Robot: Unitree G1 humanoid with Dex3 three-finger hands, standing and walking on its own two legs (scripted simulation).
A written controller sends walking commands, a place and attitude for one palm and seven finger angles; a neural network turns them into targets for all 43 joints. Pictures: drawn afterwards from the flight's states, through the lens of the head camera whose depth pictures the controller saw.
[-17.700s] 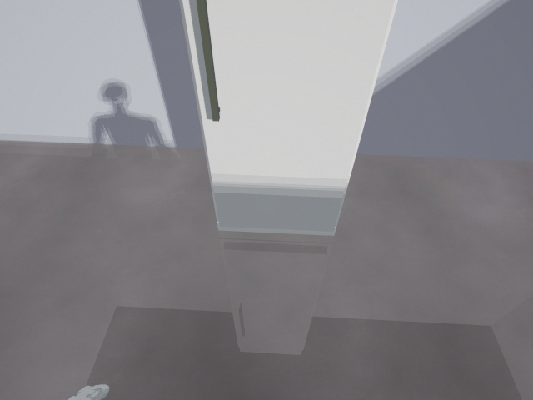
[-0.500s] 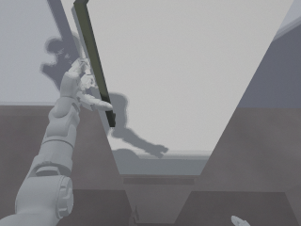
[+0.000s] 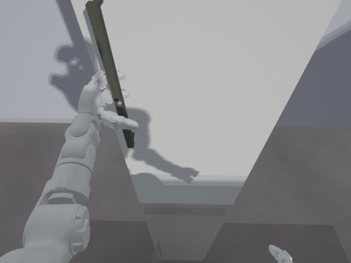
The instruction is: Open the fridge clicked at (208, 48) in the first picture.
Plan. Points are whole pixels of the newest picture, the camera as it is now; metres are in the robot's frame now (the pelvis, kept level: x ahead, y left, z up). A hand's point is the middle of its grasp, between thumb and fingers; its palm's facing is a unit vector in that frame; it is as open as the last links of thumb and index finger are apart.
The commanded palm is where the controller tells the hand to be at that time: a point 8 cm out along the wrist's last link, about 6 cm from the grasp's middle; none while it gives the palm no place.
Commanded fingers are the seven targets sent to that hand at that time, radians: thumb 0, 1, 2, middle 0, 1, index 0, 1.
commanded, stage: slide the fingers in behind the handle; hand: left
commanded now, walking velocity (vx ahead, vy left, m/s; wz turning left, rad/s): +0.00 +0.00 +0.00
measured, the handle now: (119, 90) +0.49 +0.16 +0.13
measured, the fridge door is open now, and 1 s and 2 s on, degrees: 0 0 2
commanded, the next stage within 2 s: grip the handle and tug to test in 0.36 s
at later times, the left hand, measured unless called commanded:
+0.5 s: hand (120, 102) +0.43 +0.14 +0.15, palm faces -0.01 -1.00 +0.02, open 14.0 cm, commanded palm +0.41 +0.19 +0.15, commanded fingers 0.00 -0.36 0.36 -0.31 -1.22 -0.31 -1.22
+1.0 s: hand (119, 102) +0.43 +0.14 +0.15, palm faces +0.00 -1.00 +0.00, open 8.1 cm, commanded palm +0.41 +0.19 +0.15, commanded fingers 0.00 0.81 0.86 -0.44 -1.39 -0.44 -1.39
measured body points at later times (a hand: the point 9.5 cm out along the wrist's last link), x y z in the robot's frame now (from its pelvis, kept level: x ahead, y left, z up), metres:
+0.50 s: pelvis +0.00 +0.00 +0.00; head +0.02 -0.01 +0.45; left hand +0.43 +0.19 +0.15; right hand +0.11 -0.25 -0.11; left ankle +0.01 +0.11 -0.73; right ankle +0.00 -0.11 -0.73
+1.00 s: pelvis +0.01 +0.00 +0.00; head +0.02 -0.01 +0.45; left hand +0.43 +0.19 +0.15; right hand +0.12 -0.25 -0.11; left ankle +0.01 +0.11 -0.73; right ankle +0.00 -0.11 -0.73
